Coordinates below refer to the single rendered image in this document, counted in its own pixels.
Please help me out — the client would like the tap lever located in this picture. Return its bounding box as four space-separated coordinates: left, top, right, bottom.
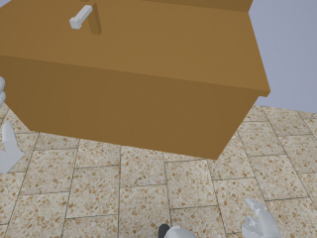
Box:
69 5 93 30

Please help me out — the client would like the right robot foot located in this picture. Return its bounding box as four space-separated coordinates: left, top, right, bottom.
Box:
158 223 170 238

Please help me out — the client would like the counter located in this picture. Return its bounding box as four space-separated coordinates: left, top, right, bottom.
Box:
0 0 270 161

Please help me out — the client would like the left robot hand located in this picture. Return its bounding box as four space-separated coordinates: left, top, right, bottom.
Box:
0 76 25 175

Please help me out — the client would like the right robot shin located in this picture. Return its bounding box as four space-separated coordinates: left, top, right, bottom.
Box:
165 225 180 236

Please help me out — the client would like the right robot hand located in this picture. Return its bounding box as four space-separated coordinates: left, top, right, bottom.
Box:
241 197 282 238

